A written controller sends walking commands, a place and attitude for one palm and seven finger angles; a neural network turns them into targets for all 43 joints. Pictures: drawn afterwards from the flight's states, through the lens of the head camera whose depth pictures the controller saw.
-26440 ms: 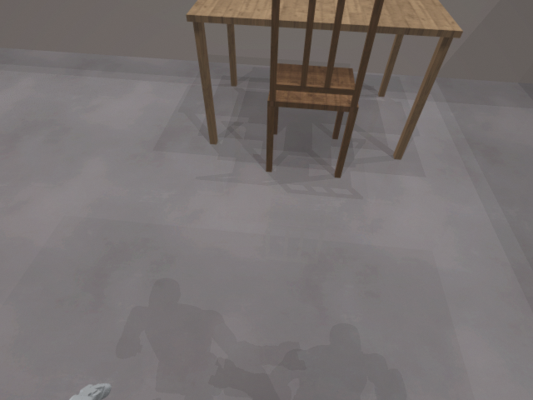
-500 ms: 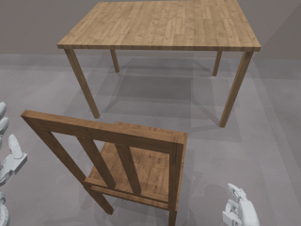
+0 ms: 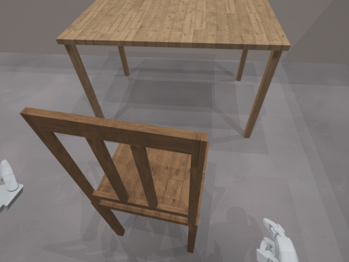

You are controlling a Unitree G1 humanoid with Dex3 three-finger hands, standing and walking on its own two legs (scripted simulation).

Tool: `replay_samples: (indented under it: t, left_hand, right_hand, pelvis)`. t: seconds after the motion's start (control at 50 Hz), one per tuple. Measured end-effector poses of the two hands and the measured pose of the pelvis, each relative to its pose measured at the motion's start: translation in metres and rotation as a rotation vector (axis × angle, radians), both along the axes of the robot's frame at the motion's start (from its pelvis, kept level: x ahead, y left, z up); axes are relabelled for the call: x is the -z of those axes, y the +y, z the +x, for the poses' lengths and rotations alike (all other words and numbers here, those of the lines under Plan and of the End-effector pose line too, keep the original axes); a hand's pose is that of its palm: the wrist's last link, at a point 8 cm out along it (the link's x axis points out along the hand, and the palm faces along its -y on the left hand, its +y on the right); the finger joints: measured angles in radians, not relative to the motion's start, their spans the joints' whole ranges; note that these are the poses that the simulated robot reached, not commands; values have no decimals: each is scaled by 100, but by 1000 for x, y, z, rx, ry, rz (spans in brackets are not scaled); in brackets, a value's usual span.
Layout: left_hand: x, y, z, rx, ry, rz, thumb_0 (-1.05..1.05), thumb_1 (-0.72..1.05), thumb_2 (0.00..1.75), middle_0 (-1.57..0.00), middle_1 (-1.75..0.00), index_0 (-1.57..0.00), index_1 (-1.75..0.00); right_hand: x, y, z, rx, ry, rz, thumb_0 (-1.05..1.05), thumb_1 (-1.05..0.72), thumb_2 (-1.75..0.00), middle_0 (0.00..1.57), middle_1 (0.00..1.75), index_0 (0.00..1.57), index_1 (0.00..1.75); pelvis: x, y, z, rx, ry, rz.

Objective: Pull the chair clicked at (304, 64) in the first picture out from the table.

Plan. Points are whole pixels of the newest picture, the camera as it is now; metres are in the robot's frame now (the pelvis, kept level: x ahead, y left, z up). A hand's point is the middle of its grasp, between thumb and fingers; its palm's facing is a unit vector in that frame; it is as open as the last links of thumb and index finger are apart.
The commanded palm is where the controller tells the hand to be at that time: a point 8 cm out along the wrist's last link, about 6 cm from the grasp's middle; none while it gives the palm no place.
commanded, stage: step back with the hand held close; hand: left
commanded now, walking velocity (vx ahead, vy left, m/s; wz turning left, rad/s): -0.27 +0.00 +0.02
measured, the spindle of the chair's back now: (112, 173) +0.35 +0.22 -0.06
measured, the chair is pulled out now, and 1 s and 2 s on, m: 0.58 0.58 0.58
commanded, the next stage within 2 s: stop stepping back and stand still in 1.80 s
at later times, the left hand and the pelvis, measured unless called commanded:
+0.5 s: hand (8, 200) +0.17 +0.27 +0.17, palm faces +0.51 -0.70 -0.51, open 7.4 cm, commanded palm +0.11 +0.30 +0.19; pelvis -0.03 +0.00 -0.01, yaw +1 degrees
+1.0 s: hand (9, 193) +0.18 +0.28 +0.17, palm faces +0.46 -0.71 -0.53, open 7.4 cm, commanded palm +0.11 +0.31 +0.19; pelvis -0.02 +0.01 -0.01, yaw +2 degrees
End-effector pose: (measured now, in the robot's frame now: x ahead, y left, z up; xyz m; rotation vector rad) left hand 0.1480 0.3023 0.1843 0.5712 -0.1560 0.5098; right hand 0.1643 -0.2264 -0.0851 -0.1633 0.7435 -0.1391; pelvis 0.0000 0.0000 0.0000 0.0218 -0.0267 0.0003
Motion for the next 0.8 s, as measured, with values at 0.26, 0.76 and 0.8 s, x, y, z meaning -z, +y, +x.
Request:
replay_samples:
  t: [0.26,0.76,0.8]
  left_hand:
    - [-9,-6,-13,67,-29,67,1,88,90,-21,-30,-22,-31]
    - [-14,1,-13,62,-97,134,1,88,90,-22,-30,-22,-31]
    - [-14,1,-12,60,-104,132,1,88,90,-22,-30,-22,-31]
  right_hand:
    - [-4,-16,-40,-5,30,-55,1,-91,-90,20,30,20,30]
    - [5,-3,-22,-38,31,-49,1,-91,-90,20,30,20,30]
    - [5,-4,-18,-37,25,-47,1,-91,-90,20,30,20,30]
  pelvis:
    - [1,-3,-27,-7,20,-4]
    - [9,-1,-17,-34,52,-10]
    - [9,-2,-15,-36,53,-12]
